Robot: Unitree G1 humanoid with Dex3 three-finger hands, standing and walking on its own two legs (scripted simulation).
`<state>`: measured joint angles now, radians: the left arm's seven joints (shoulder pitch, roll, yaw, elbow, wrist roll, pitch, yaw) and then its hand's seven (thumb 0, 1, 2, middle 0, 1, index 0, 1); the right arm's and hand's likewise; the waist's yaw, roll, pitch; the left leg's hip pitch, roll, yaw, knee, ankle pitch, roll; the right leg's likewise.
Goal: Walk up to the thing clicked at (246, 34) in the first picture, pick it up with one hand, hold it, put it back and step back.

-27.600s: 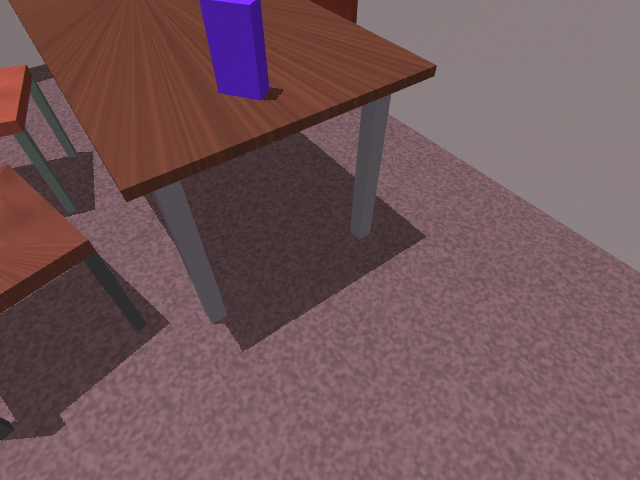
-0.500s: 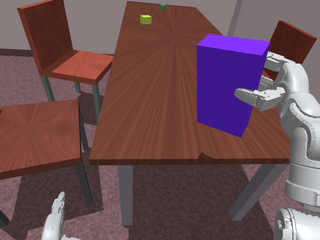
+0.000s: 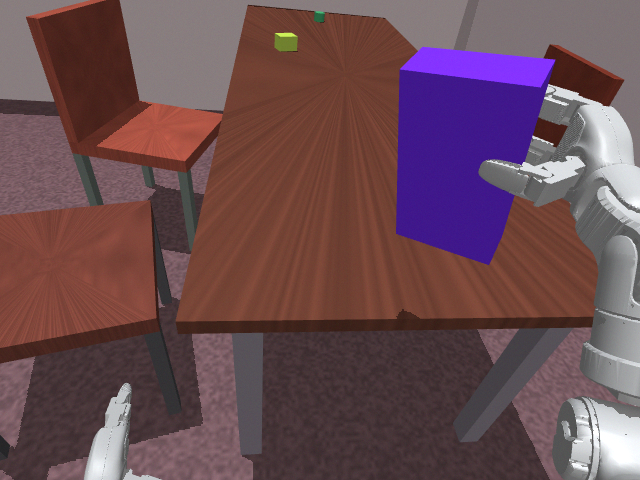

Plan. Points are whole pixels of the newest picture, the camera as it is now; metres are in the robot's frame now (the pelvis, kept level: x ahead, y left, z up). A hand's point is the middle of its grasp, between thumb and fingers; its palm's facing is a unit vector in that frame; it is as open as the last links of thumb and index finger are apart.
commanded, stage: hold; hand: right
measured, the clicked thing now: (458, 165) +0.35 -0.12 +0.28
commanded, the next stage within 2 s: crouch in 1.90 s
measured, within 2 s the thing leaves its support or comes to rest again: neither
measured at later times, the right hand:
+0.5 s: hand (514, 155) +0.34 -0.17 +0.30, palm faces +0.11 +0.99 -0.06, open 9.5 cm
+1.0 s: hand (518, 147) +0.34 -0.17 +0.31, palm faces +0.10 +0.99 -0.06, open 9.5 cm
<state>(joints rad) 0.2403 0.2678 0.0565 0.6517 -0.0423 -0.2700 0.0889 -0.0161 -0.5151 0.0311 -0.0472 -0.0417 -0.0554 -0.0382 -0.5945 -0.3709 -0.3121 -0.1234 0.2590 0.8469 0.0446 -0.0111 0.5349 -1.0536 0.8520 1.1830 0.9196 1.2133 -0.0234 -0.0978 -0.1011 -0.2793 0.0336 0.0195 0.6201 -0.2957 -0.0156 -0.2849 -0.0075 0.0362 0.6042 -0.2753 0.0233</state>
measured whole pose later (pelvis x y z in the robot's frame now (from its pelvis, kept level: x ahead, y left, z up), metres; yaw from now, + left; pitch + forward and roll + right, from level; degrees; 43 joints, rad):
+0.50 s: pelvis +0.00 +0.00 +0.00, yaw +0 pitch -2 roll +0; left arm 0.25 0.27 0.05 0.64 -0.04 -0.26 0.08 -0.02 -0.52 0.04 -0.05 -0.04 -0.05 -0.04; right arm -0.57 -0.36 -0.32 -0.11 0.25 0.84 0.04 -0.02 0.56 -1.08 0.85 1.21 0.92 1.24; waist -0.02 -0.10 -0.10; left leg -0.28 0.03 0.01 0.61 -0.29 -0.02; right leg -0.28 -0.01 0.03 0.60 -0.28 0.02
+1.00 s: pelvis +0.00 +0.00 +0.00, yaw +0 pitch -3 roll +0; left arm 0.25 0.26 0.04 0.66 -0.04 -0.27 0.09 -0.02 -0.52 0.04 -0.05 -0.04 -0.05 -0.04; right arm -0.62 -0.37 -0.31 -0.08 0.25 0.83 0.04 -0.02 0.57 -1.09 0.85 1.22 0.92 1.25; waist -0.02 -0.09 -0.10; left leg -0.28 0.03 0.01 0.62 -0.29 -0.02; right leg -0.29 -0.01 0.03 0.60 -0.27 0.02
